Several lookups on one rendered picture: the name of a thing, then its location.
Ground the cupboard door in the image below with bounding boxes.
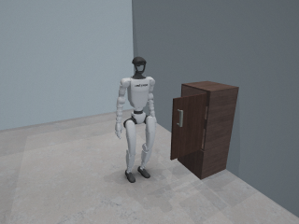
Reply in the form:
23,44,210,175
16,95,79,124
170,93,207,161

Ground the left robot hand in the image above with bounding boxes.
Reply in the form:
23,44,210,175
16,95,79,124
153,116,157,130

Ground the left robot forearm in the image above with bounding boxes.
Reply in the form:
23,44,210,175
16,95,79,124
147,97,155,117

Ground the left robot upper arm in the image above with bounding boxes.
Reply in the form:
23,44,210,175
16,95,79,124
147,77,155,100

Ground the robot left thigh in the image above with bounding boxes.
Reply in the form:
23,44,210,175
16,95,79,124
142,115,155,152

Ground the handle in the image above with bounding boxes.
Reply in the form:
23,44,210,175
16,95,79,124
177,109,183,127

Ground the right robot forearm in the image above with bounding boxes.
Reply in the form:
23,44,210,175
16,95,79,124
116,97,123,123

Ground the right robot hand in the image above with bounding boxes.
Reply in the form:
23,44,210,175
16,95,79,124
115,122,124,139

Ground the left robot foot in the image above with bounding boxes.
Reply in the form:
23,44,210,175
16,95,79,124
137,166,150,178

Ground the right robot upper arm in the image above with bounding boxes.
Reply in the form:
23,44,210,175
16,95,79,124
118,77,131,105

